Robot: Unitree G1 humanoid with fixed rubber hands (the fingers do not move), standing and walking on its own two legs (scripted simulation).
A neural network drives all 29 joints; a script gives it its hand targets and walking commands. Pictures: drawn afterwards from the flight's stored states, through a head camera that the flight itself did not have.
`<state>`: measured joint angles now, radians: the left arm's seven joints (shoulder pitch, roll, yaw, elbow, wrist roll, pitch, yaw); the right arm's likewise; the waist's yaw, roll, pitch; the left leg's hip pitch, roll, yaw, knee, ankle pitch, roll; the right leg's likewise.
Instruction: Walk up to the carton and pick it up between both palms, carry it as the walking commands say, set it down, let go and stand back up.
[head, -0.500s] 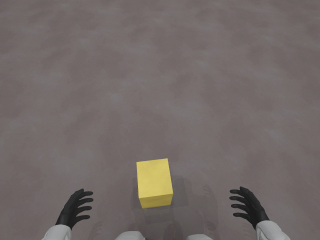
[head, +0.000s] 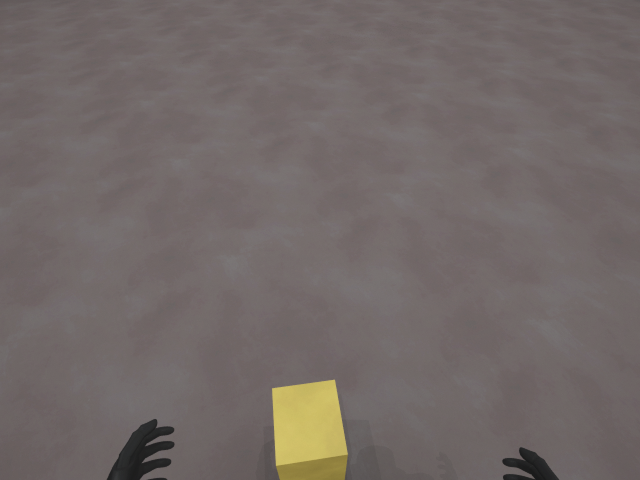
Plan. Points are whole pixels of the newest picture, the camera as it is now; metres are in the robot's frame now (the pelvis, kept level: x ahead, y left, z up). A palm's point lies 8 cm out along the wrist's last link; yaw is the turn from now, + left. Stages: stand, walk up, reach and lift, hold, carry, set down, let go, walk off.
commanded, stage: stand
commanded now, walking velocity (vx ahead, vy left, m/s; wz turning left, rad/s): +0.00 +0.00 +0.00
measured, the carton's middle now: (309, 438) +0.39 +0.04 -0.63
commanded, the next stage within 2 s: none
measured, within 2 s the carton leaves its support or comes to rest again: neither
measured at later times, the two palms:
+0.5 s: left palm out of the picture +0.13 +0.26 -0.07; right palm out of the picture +0.09 -0.28 -0.10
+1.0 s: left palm out of the picture +0.09 +0.26 -0.08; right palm out of the picture +0.05 -0.27 -0.11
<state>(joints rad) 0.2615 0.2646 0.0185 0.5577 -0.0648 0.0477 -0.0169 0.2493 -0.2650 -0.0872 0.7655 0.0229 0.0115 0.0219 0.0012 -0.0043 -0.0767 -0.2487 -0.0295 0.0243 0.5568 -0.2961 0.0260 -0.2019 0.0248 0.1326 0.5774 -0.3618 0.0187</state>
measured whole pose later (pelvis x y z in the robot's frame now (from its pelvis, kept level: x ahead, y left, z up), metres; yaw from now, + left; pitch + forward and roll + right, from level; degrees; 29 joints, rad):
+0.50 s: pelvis -0.01 +0.00 +0.00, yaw +0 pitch -1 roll +1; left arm 0.26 0.26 0.02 0.63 -0.06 0.02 0.00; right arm 0.25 -0.27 -0.09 0.85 0.02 -0.02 0.00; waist 0.00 0.00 -0.09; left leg -0.25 -0.03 0.02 0.56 -0.29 0.03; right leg -0.20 0.02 0.13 0.58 -0.35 0.02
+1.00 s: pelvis -0.03 +0.00 +0.00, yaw +0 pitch -3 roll +0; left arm 0.26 0.26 0.02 0.71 -0.06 0.01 0.00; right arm 0.25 -0.28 -0.09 0.93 0.02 -0.03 0.00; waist 0.00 0.00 -0.09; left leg -0.25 -0.03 0.02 0.56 -0.26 0.03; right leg -0.20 0.02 0.13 0.58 -0.32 0.02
